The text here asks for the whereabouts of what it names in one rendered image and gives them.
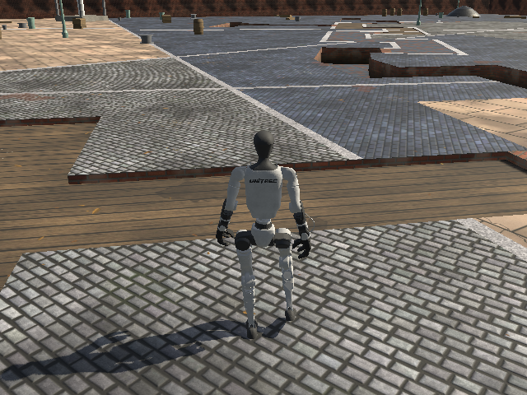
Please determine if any left robot foot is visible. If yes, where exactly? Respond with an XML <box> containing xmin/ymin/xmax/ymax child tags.
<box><xmin>246</xmin><ymin>318</ymin><xmax>258</xmax><ymax>339</ymax></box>

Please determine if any robot right forearm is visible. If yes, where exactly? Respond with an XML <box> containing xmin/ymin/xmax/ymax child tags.
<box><xmin>293</xmin><ymin>201</ymin><xmax>310</xmax><ymax>240</ymax></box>

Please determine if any robot left forearm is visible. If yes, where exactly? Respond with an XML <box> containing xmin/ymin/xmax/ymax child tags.
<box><xmin>217</xmin><ymin>199</ymin><xmax>233</xmax><ymax>231</ymax></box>

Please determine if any right robot upper arm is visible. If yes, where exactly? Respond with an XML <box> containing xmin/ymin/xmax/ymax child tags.
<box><xmin>281</xmin><ymin>166</ymin><xmax>301</xmax><ymax>213</ymax></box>

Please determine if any robot right hand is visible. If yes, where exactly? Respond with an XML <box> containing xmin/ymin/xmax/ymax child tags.
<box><xmin>292</xmin><ymin>238</ymin><xmax>311</xmax><ymax>259</ymax></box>

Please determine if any left robot upper arm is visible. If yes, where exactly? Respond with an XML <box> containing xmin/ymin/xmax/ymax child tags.
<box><xmin>224</xmin><ymin>166</ymin><xmax>247</xmax><ymax>211</ymax></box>

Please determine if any robot right shin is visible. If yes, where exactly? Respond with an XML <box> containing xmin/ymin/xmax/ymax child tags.
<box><xmin>282</xmin><ymin>255</ymin><xmax>294</xmax><ymax>311</ymax></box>

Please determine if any robot left hand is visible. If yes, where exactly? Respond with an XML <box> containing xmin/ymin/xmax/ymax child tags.
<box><xmin>216</xmin><ymin>228</ymin><xmax>235</xmax><ymax>246</ymax></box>

